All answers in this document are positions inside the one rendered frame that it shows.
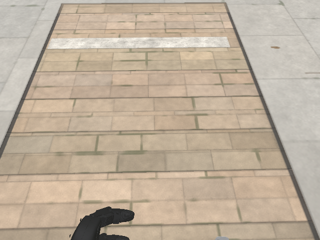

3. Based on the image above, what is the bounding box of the left robot hand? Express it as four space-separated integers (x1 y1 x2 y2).
69 206 135 240

